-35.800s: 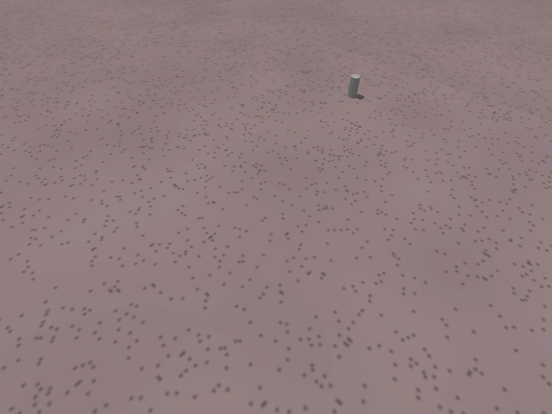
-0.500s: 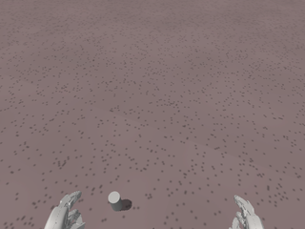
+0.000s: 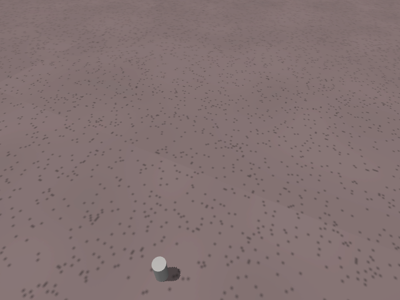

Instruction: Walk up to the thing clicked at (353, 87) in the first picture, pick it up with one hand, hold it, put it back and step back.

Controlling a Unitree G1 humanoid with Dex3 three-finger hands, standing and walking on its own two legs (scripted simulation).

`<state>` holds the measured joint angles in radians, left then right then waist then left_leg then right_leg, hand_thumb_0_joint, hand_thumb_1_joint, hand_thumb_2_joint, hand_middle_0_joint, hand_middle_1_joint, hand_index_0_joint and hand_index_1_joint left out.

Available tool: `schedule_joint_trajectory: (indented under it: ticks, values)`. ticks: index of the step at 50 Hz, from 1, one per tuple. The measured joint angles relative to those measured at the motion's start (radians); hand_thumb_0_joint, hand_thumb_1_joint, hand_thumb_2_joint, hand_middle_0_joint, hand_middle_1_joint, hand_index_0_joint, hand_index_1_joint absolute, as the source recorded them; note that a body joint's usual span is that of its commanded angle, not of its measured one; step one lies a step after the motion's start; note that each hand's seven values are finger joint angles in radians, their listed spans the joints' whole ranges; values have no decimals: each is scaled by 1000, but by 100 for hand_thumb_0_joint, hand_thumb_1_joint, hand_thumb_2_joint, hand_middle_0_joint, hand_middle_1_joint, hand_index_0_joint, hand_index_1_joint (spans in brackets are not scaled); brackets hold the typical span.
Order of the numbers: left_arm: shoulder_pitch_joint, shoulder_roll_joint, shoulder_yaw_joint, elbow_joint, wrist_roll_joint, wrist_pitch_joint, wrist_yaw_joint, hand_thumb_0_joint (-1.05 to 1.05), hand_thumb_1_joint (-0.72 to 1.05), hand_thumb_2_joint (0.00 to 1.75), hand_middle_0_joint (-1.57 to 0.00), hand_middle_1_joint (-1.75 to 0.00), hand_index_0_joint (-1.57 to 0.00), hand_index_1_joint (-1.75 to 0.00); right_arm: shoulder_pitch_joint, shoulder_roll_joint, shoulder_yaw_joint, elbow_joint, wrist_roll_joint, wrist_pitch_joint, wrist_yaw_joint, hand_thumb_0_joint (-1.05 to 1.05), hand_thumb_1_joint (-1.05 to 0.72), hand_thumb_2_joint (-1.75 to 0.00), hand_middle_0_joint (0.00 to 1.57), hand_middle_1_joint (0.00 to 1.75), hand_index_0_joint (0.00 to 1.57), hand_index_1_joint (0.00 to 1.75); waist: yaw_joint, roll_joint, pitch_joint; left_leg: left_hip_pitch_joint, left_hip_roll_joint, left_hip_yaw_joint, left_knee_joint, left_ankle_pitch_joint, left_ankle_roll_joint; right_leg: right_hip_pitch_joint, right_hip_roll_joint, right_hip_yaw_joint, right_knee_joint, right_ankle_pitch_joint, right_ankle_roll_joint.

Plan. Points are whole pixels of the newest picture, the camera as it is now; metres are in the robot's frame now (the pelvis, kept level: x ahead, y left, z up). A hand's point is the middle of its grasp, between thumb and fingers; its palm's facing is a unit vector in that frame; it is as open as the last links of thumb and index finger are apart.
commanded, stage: stand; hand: left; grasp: from above
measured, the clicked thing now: (160, 269) +0.41 +0.19 -0.70
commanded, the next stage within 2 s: step back in 1.98 s
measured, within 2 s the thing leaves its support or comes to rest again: neither
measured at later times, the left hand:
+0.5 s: hand out of the picture +0.04 +0.23 -0.16, palm faces +0.04 -0.94 -0.33, open 7.4 cm
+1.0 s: hand out of the picture +0.07 +0.22 -0.15, palm faces +0.03 -0.94 -0.33, open 7.4 cm
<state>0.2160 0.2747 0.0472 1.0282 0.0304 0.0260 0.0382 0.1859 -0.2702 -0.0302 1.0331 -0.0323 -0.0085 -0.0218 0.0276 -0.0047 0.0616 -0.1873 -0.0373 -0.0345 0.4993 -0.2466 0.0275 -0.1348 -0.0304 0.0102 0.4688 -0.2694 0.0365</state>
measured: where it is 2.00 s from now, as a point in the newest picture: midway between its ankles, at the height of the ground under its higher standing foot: outside the picture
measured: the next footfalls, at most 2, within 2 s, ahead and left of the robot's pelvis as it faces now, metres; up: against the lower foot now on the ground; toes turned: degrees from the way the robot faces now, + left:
none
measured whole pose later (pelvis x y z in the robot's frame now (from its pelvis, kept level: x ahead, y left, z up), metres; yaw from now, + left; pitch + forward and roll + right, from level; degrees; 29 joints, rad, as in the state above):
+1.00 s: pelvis +0.00 -0.02 +0.01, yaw +0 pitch -4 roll +0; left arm 0.12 0.31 0.04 1.15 0.02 -0.01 0.02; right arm 0.12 -0.32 -0.01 1.14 -0.02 -0.01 -0.01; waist 0.00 0.02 0.07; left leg -0.10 0.00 -0.05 0.34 -0.17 -0.01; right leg -0.05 0.00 0.00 0.31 -0.19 0.01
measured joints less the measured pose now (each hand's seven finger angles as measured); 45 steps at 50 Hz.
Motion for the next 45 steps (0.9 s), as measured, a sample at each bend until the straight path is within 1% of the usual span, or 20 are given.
schedule_joint_trajectory:
  ticks: [7,15,24,45]
  values:
    - [-16,1,-6,71,3,-12,-3,0,91,90,-20,-30,-20,-30,-24,-2,-2,45,8,7,3,1,-91,-90,21,30,20,30,-2,10,5,48,-2,-3,-75,42,-2,46,-3,-3,-67,37,0]
    - [-36,12,-7,104,1,-22,-3,0,91,90,-20,-30,-20,-30,-38,-17,-5,76,10,10,7,1,-91,-90,21,30,20,30,-7,17,4,69,5,-9,-111,64,-9,68,3,-8,-105,59,-6]
    - [-56,19,-8,117,-4,-25,-8,0,91,90,-20,-30,-20,-30,-40,-31,1,94,12,10,9,1,-91,-90,21,30,20,30,-15,15,6,76,14,-13,-130,74,-17,75,11,-12,-126,70,-14]
    - [-94,28,-10,123,-11,-30,-19,0,90,90,-20,-30,-20,-30,-59,-46,18,109,17,2,12,0,-91,-90,21,30,20,30,-21,20,8,85,29,-16,-158,80,-31,81,26,-14,-149,75,-28]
